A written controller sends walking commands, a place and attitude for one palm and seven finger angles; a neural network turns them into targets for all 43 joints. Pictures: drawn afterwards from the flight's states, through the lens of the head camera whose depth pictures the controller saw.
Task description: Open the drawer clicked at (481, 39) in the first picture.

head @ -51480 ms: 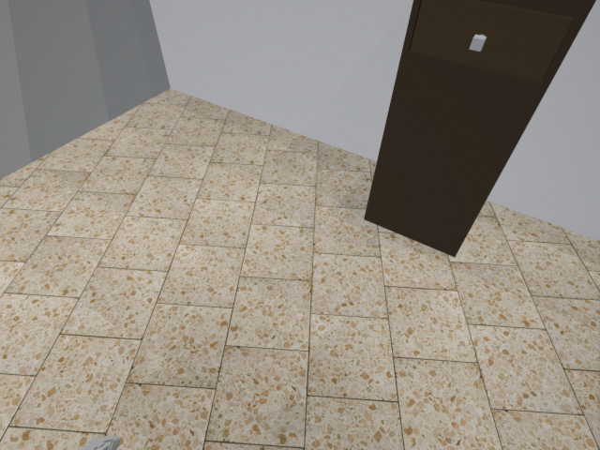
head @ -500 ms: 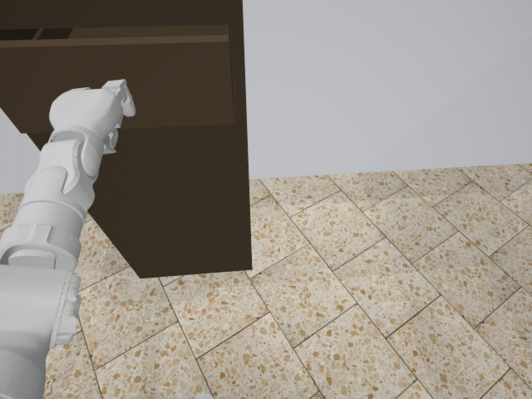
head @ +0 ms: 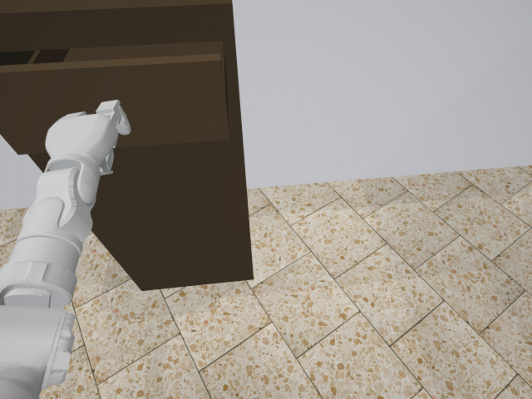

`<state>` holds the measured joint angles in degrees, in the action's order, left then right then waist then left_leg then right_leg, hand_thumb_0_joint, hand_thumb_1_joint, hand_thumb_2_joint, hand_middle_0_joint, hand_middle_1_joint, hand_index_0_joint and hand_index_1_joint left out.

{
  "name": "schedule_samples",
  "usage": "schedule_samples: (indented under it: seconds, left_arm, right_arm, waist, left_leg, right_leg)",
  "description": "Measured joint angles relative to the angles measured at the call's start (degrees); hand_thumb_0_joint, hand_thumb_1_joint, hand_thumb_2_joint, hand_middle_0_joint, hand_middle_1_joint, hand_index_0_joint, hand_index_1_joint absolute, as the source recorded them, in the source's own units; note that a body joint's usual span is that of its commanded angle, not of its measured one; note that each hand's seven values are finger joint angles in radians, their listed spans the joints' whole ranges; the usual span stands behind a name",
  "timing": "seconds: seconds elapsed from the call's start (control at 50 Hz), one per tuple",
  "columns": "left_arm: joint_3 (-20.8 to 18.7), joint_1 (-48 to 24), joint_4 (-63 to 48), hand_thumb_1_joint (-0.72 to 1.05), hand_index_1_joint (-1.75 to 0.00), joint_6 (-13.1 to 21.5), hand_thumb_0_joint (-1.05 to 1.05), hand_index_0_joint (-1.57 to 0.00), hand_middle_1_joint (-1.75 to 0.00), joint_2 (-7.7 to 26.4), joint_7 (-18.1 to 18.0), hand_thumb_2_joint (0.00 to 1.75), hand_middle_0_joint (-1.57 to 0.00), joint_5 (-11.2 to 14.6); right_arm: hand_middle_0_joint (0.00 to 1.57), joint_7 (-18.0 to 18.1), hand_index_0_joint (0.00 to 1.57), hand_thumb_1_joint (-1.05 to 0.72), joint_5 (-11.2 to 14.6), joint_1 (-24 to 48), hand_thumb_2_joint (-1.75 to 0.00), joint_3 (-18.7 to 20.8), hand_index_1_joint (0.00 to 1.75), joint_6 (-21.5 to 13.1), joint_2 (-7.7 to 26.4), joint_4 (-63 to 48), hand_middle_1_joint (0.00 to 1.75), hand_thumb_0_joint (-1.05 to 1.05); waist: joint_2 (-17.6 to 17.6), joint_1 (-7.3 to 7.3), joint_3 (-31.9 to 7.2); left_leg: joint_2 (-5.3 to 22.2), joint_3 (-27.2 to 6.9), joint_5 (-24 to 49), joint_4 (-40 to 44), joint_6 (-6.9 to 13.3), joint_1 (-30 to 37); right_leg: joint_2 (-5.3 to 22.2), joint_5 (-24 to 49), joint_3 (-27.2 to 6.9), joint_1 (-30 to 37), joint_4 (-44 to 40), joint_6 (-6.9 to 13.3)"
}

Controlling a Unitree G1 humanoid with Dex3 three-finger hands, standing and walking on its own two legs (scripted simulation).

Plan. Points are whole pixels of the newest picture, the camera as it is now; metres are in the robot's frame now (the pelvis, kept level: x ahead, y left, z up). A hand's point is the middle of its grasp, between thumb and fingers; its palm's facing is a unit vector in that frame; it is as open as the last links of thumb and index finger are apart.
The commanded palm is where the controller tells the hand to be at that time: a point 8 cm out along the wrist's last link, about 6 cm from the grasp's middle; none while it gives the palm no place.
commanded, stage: pull the drawer open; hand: left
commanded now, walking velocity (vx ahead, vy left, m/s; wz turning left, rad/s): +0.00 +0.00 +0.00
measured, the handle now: (105, 127) +0.52 +0.24 +0.13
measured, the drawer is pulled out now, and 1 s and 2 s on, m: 0.05 0.13 0.30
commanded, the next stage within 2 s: none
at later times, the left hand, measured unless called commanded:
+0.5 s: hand (98, 168) +0.45 +0.24 +0.11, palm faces -0.05 -0.06 -1.00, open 6.7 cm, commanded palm +0.42 +0.25 +0.17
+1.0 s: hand (93, 205) +0.38 +0.23 +0.10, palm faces +0.04 -0.11 -0.99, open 6.7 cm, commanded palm +0.33 +0.25 +0.17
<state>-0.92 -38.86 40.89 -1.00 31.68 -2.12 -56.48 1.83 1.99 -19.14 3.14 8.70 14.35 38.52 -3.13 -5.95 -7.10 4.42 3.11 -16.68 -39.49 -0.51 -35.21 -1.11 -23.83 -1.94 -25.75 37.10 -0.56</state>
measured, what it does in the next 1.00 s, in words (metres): stands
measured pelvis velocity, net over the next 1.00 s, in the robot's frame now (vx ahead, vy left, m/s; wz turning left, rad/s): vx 0.01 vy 0.00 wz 0.00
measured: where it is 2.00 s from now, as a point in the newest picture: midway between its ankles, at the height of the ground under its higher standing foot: outside the picture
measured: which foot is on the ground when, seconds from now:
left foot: down 0.00-1.00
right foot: down 0.00-1.00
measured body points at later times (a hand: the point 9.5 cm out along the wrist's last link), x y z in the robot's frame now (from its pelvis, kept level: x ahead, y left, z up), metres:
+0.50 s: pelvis +0.00 -0.01 +0.00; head +0.05 -0.02 +0.45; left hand +0.44 +0.24 +0.16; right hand +0.12 -0.27 -0.13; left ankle +0.02 +0.13 -0.72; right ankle -0.07 -0.13 -0.72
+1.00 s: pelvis +0.01 +0.00 +0.01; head +0.03 -0.02 +0.46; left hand +0.37 +0.23 +0.15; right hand +0.13 -0.27 -0.11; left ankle +0.02 +0.13 -0.72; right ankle -0.07 -0.13 -0.72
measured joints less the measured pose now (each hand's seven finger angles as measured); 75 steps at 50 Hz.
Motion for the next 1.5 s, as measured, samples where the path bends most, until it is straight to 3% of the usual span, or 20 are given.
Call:
schedule_samples:
  seconds: [0.18, 0.32, 0.56, 0.74, 0.9, 1.1, 1.3, 1.5]
  left_arm:
    - [1.3, 8.1, -11.2, 0.68, -1.32, -3.0, 0.03, -0.21, -1.35, -1.3, 1.0, 0.80, -0.42, 1.6]
    - [5.5, 0.4, -4.7, 0.63, -1.34, -1.2, 0.02, -0.26, -1.35, -2.1, 1.5, 0.80, -0.42, 0.1]
    - [3.1, -4.4, 3.4, 0.64, -1.34, 2.6, 0.03, -0.27, -1.35, -0.5, 2.4, 0.75, -0.41, 0.2]
    - [-1.5, 8.2, -8.6, 0.69, -1.33, 1.3, 0.05, -0.21, -1.35, -0.2, 1.1, 0.78, -0.41, 2.4]
    - [-1.3, 19.8, -21.9, 0.68, -1.32, -2.0, 0.05, -0.21, -1.35, -1.3, 0.5, 0.82, -0.41, 4.0]
    - [2.7, 30.5, -35.4, 0.68, -1.30, -6.6, 0.06, -0.23, -1.35, -3.4, 0.7, 0.81, -0.41, 5.1]
    - [5.3, 37.0, -43.0, 0.69, -1.29, -7.7, 0.07, -0.23, -1.35, -4.7, 1.5, 0.77, -0.42, 5.0]
    - [2.4, 45.9, -49.8, 0.70, -1.28, -5.0, 0.07, -0.22, -1.35, -3.2, 2.4, 0.75, -0.42, 6.6]
  right_arm:
    - [0.20, -0.8, 0.21, -0.91, 0.3, 3.8, -0.90, 0.4, 0.30, -0.2, 0.4, -1.6, 0.30, 0.01]
    - [0.20, 0.2, 0.21, -0.91, 0.2, 7.4, -0.90, -0.4, 0.30, -0.6, 0.6, -0.2, 0.30, 0.01]
    - [0.20, 0.6, 0.21, -0.91, -0.3, 5.6, -0.90, -0.8, 0.30, 0.6, 0.0, -0.3, 0.30, 0.01]
    - [0.20, 0.0, 0.21, -0.91, -0.1, 1.3, -0.90, 0.4, 0.30, 1.4, 0.8, -0.5, 0.30, 0.01]
    - [0.20, -0.6, 0.20, -0.91, 0.1, 3.4, -0.90, 0.5, 0.30, 0.1, 0.9, -1.2, 0.30, 0.01]
    - [0.20, -1.5, 0.20, -0.91, -0.2, 10.5, -0.90, -0.9, 0.30, -2.4, 0.1, -4.0, 0.30, 0.01]
    - [0.20, -1.0, 0.20, -0.91, -0.8, 15.3, -0.90, -3.1, 0.30, -2.6, -0.8, -4.8, 0.30, 0.01]
    - [0.20, -0.3, 0.21, -0.91, -1.4, 15.2, -0.90, -4.2, 0.30, -2.3, -0.9, -4.2, 0.30, 0.01]
  waist:
    - [-0.1, 1.47, 0.1]
    - [0.5, 3.23, 1.1]
    - [0.2, 2.04, 1.4]
    - [-0.4, 1.21, 1.1]
    - [-0.2, 1.55, 0.9]
    - [-1.0, 4.17, 0.9]
    - [-1.3, 7.56, 2.1]
    - [-1.4, 8.15, 3.5]
  left_leg:
    - [-0.4, 0.0, -0.5, 1.5, -0.1, 3.1]
    - [-1.2, -2.2, -0.4, 0.4, -0.4, 2.1]
    - [-0.9, -2.8, 0.6, -0.1, -0.9, 0.6]
    - [-0.2, -0.3, 0.6, 1.5, -0.6, 2.9]
    - [-0.4, 0.7, 0.1, 2.7, -0.3, 6.0]
    - [-1.3, 0.3, 0.4, 4.2, -0.2, 9.0]
    - [-2.0, -1.3, 1.6, 6.0, -0.7, 12.1]
    - [-1.7, -1.8, 2.3, 7.2, -1.5, 14.3]
  right_leg:
    - [0.4, 0.0, 0.1, 3.3, -1.9, 0.2]
    - [0.8, -1.3, 2.4, 3.3, -0.7, 0.5]
    - [0.3, -1.2, 2.7, 1.2, 1.4, 1.0]
    - [0.0, -0.3, 0.2, 2.3, -0.2, 0.6]
    - [0.4, -0.1, -0.7, 5.4, -1.9, 0.2]
    - [1.3, 0.2, 0.0, 8.8, -3.6, -0.1]
    - [1.6, 0.1, 1.7, 12.2, -4.6, 0.4]
    - [1.2, 0.0, 2.2, 14.0, -4.5, 1.2]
